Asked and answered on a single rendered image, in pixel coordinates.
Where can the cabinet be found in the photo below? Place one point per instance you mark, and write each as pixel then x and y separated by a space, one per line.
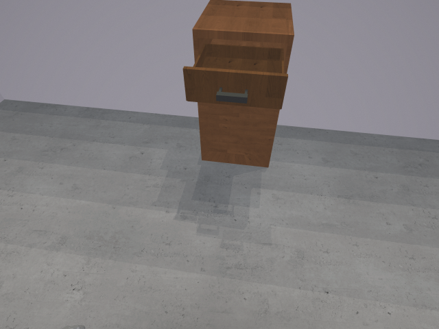
pixel 240 134

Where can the handle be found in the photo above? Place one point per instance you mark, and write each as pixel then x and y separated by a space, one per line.
pixel 232 97

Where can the drawer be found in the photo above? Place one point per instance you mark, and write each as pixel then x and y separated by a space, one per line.
pixel 235 68

